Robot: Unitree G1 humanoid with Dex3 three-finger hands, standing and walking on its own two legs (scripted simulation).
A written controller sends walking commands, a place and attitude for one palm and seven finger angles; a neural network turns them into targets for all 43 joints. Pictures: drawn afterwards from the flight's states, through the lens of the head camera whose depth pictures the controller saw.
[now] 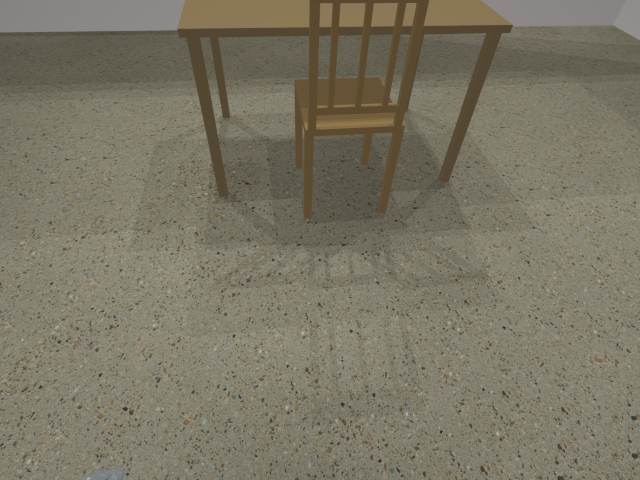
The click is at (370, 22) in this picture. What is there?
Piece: chair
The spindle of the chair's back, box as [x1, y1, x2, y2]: [355, 3, 373, 106]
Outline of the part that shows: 373,3 366,3 365,5 355,106 360,106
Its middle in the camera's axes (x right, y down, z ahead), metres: +0.14 -0.59 +1.27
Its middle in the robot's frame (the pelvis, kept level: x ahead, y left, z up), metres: +1.35 -0.06 -0.06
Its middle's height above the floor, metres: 0.71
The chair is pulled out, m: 0.00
